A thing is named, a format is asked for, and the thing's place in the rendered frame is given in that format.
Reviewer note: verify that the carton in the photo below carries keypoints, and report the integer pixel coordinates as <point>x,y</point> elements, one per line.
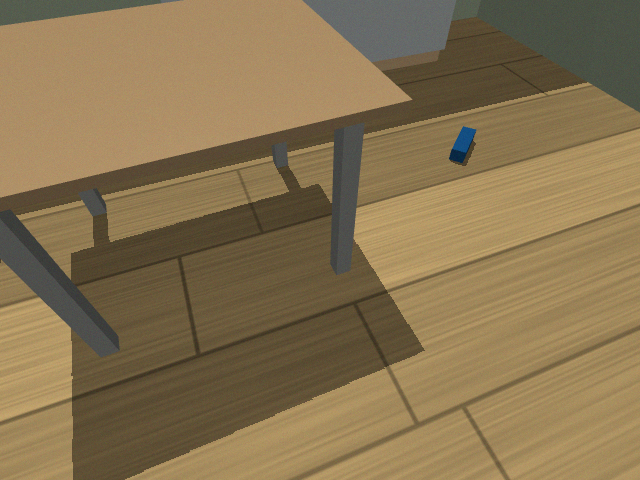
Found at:
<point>462,144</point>

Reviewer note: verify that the table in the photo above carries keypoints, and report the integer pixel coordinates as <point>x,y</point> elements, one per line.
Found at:
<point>101,98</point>

